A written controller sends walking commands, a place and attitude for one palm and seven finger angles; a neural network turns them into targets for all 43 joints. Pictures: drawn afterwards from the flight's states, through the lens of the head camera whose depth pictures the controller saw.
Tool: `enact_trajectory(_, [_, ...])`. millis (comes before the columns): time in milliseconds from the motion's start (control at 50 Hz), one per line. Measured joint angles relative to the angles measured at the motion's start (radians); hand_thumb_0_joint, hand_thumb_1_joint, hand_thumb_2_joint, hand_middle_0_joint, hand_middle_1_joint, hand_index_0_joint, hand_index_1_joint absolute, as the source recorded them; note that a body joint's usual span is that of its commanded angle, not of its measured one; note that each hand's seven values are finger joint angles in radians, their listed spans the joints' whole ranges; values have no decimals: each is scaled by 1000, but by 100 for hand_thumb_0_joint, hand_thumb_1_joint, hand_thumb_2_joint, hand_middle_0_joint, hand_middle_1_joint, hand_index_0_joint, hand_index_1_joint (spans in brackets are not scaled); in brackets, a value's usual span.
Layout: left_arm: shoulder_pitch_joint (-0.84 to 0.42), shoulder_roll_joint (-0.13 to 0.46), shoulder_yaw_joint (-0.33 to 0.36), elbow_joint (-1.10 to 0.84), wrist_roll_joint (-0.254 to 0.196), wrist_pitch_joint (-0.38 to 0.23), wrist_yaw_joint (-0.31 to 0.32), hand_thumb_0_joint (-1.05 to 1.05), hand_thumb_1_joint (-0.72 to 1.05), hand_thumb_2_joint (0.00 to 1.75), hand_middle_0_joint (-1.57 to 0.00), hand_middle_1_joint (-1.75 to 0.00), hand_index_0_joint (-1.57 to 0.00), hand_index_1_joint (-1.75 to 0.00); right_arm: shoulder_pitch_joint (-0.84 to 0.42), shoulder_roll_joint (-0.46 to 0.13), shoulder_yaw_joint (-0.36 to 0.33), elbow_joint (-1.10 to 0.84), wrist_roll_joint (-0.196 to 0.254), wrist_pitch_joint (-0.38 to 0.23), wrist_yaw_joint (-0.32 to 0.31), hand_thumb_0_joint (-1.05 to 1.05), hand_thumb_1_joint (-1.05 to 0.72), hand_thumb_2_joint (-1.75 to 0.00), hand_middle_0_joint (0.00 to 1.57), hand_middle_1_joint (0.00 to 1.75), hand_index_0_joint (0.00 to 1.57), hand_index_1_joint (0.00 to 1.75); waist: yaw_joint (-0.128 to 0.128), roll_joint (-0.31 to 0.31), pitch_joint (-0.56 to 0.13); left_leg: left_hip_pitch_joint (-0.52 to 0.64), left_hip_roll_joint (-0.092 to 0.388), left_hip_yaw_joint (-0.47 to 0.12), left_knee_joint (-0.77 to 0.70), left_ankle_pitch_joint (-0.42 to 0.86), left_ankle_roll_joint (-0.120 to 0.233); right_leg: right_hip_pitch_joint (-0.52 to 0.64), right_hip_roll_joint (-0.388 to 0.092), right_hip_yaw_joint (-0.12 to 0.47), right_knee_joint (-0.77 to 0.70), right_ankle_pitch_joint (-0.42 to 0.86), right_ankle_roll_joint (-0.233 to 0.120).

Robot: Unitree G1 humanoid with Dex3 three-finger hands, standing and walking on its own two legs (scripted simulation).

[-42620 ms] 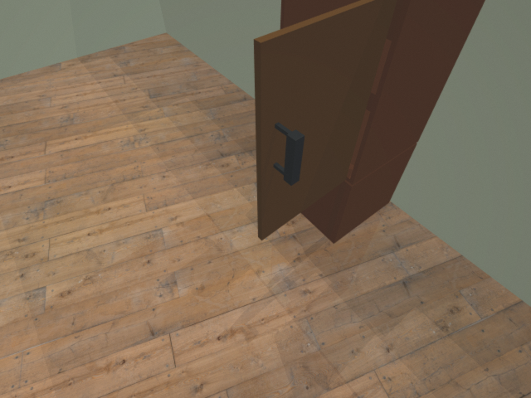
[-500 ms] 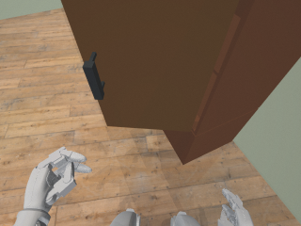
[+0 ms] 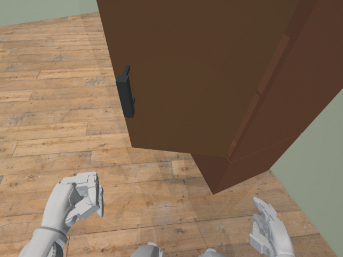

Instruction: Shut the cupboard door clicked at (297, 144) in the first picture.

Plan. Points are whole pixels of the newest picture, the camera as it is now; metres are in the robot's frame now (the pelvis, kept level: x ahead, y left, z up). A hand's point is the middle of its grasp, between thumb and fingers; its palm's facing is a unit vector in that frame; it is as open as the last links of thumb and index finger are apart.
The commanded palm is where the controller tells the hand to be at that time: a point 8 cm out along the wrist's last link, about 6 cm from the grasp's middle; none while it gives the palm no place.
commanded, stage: raise the hand and make a fist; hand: left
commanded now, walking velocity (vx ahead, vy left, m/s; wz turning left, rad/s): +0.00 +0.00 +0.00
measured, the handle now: (128, 92) +0.51 +0.17 +0.07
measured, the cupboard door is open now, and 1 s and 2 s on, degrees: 61 61 61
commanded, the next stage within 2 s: bring the fist close to the handle in 0.54 s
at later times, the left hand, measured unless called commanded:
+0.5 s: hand (92, 191) +0.23 +0.18 +0.08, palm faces -0.01 -1.00 -0.05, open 3.1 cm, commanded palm +0.20 +0.22 +0.08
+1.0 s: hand (120, 168) +0.29 +0.14 +0.06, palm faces -0.12 -0.99 -0.03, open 3.1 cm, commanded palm +0.28 +0.21 +0.08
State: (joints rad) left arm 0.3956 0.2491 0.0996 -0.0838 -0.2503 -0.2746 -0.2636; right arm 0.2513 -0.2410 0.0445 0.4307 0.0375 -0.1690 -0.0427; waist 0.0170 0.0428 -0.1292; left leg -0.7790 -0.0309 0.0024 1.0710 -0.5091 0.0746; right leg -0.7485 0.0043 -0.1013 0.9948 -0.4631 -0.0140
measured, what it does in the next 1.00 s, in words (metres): stands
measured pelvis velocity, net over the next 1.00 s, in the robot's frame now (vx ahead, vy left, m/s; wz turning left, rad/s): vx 0.00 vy -0.03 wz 0.00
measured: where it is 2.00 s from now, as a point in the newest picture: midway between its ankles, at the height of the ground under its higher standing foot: outside the picture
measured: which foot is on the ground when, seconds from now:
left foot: down 0.00-1.00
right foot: down 0.00-1.00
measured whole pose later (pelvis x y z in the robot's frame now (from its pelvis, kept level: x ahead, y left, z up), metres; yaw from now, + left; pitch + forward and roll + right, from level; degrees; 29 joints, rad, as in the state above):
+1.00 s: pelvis +0.00 -0.03 +0.00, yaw +0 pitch +12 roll -2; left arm 0.05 0.27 0.13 0.18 -0.27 -0.22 -0.30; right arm 0.26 -0.27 0.04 0.53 0.05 -0.17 -0.06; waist -0.01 0.05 -0.11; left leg -0.76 -0.01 0.00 1.03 -0.49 0.04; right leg -0.74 0.02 -0.10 0.98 -0.46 -0.05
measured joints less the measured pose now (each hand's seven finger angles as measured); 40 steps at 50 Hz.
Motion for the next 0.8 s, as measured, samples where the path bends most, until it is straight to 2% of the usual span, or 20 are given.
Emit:
enact_trajectory(60, [-5, 17, -4, 1, 0, 19, -8, 2, 90, 90, -127, -147, -128, -147, 7, 5, 5, 2, -3, -3, -5, 1, -90, -90, 20, 30, 20, 30, -1, -9, 13, 12, 3, 3, -9, 3, -2, 10, 3, 3, -8, 4, -2])
enact_trajectory(200, [-30, 28, 78, -40, -45, -51, 22, 2, 90, 90, -129, -149, -130, -149, 34, -1, 2, 39, -3, -8, 0, 1, -90, -90, 20, 30, 20, 30, 0, -2, 11, 43, 5, -4, -30, 7, -8, 43, 7, -1, -32, 8, -6])
enact_trajectory(240, [-44, 20, 77, -12, -48, -38, 2, 2, 90, 90, -129, -150, -130, -149, 37, -9, -1, 45, 2, -6, 3, 1, -90, -90, 20, 30, 20, 30, -3, 6, 7, 43, 4, -5, -34, 9, -8, 44, 6, -2, -35, 10, -6])
enact_trajectory(300, [-46, 12, 49, 35, -41, 11, -34, 1, 90, 90, -129, -150, -130, -149, 40, -18, -5, 45, 7, -6, 2, 1, -90, -90, 20, 30, 20, 30, -9, 11, 7, 43, 3, 0, -41, 14, -7, 40, 5, 2, -38, 12, -6])
enact_trajectory(360, [-29, 13, 25, 46, -31, 38, -43, 2, 90, 90, -129, -150, -130, -149, 42, -19, -11, 40, 4, -10, -3, 1, -90, -90, 20, 30, 20, 30, -14, 2, 12, 47, 5, 8, -48, 17, -9, 37, 6, 10, -36, 14, -8])
enact_trajectory(520, [-27, 12, 69, -9, -45, -77, 17, 2, 90, 90, -130, -150, -130, -149, 35, -18, -20, 53, -2, -19, 1, 1, -91, -90, 20, 30, 20, 30, -6, -8, 10, 40, 11, 0, -32, 10, -22, 30, 12, 2, -16, 4, -21])
enact_trajectory(560, [-35, 8, 64, 7, -43, -68, 4, 2, 90, 90, -129, -150, -130, -149, 28, -21, -19, 54, 2, -15, 5, 1, -91, -90, 20, 30, 20, 30, -6, 0, 7, 34, 10, -4, -27, 10, -23, 25, 11, -2, -12, 2, -23])
enact_trajectory(680, [-16, 8, 13, 41, -29, 11, -34, 2, 90, 90, -129, -150, -130, -150, 21, -18, -15, 37, 8, -9, -4, 1, -91, -90, 20, 30, 20, 30, -8, 8, 12, 42, 12, -1, -39, 15, -27, 28, 13, 1, -17, 5, -27])
enact_trajectory(720, [-23, 12, 11, 32, -28, 0, -19, 2, 90, 90, -130, -150, -130, -149, 23, -15, -14, 37, 5, -14, -12, 1, -91, -90, 20, 30, 20, 30, -5, 5, 15, 43, 13, -3, -38, 16, -30, 29, 14, 0, -15, 4, -30])
enact_trajectory(800, [-117, 19, 50, 65, -35, -68, 13, 2, 90, 90, -130, -150, -130, -149, 10, -13, -9, 68, 2, -23, -15, 1, -91, -90, 20, 30, 20, 30, 1, -1, 12, 21, 15, -12, -16, 10, -37, 9, 16, -10, 6, -4, -37])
